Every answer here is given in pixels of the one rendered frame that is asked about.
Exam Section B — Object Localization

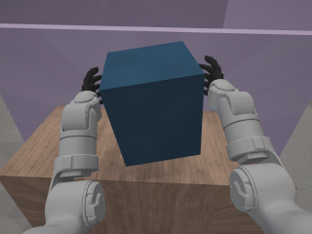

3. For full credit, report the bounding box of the robot right upper arm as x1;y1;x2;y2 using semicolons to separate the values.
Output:
229;163;312;234

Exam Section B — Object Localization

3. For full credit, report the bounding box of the robot left upper arm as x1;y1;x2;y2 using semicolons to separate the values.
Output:
22;179;106;234

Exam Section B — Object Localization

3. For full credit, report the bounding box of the robot left forearm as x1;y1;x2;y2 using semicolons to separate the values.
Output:
45;91;102;221

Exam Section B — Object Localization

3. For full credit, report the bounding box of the carton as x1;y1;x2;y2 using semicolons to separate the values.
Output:
98;41;205;167

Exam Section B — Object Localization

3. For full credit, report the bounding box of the robot left hand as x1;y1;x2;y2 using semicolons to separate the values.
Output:
81;67;103;104

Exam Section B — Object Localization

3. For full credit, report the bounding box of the robot right hand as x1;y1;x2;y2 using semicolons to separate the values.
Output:
199;56;223;96

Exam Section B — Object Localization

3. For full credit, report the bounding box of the pedestal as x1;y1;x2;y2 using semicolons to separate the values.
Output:
0;105;297;234

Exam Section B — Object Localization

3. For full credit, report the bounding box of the robot right forearm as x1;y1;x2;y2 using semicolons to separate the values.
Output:
207;79;296;200

